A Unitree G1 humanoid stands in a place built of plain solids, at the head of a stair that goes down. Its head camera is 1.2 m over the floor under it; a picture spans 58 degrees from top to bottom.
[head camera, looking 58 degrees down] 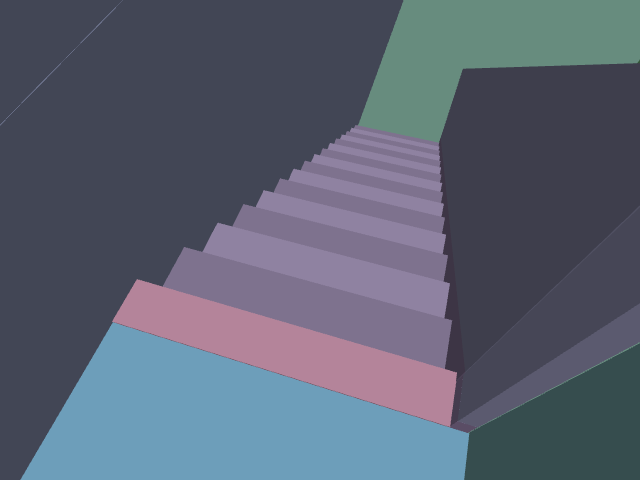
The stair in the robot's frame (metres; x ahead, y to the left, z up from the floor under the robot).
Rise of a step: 0.16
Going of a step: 0.22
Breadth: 0.99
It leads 17 degrees to the right of straight ahead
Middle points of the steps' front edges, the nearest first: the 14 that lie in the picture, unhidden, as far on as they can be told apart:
0.46 0.09 0.00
0.68 0.03 -0.16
0.89 -0.04 -0.32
1.11 -0.10 -0.48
1.33 -0.17 -0.63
1.54 -0.23 -0.79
1.76 -0.30 -0.95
1.97 -0.36 -1.11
2.19 -0.43 -1.27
2.40 -0.49 -1.43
2.62 -0.56 -1.59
2.83 -0.62 -1.75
3.05 -0.69 -1.91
3.26 -0.76 -2.07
